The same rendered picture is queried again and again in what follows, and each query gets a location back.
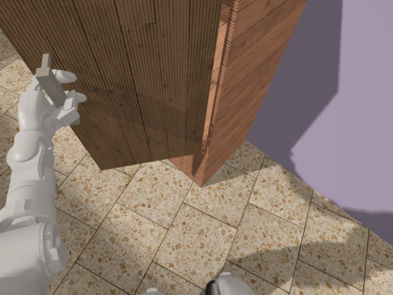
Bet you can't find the left robot forearm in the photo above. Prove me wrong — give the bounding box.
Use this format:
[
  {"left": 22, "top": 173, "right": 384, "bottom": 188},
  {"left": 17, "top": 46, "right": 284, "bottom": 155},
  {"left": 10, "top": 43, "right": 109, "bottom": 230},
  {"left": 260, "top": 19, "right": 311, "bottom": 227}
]
[{"left": 0, "top": 130, "right": 57, "bottom": 233}]

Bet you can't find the handle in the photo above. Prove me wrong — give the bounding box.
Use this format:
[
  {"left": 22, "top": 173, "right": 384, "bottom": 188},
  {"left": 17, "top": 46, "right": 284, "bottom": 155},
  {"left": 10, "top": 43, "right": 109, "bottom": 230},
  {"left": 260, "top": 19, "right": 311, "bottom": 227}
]
[{"left": 35, "top": 53, "right": 80, "bottom": 125}]

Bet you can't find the left robot hand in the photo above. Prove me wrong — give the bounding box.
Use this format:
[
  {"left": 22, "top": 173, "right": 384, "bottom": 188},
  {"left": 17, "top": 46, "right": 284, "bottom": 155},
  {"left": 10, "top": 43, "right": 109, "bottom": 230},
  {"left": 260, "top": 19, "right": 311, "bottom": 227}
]
[{"left": 18, "top": 69, "right": 87, "bottom": 140}]

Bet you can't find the robot left upper arm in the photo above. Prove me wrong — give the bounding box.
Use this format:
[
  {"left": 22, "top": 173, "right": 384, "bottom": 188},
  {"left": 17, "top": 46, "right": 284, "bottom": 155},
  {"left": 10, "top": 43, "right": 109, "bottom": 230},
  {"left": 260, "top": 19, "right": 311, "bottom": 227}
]
[{"left": 0, "top": 222, "right": 68, "bottom": 295}]

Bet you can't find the cupboard door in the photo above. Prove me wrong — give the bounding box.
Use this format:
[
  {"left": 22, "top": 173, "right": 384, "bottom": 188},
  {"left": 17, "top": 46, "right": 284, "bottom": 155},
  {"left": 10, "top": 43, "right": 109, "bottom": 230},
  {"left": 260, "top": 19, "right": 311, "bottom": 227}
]
[{"left": 0, "top": 0, "right": 223, "bottom": 170}]

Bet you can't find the robot right thigh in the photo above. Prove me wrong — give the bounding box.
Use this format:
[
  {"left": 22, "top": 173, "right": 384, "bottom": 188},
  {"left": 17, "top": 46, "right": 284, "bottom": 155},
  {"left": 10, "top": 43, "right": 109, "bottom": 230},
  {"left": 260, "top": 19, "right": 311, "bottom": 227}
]
[{"left": 211, "top": 277, "right": 255, "bottom": 295}]

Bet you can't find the right robot shin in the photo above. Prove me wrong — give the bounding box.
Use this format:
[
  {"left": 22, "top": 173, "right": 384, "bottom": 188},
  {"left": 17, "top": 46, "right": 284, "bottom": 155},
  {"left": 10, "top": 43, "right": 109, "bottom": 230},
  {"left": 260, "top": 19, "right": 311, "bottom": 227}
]
[{"left": 216, "top": 272, "right": 232, "bottom": 281}]

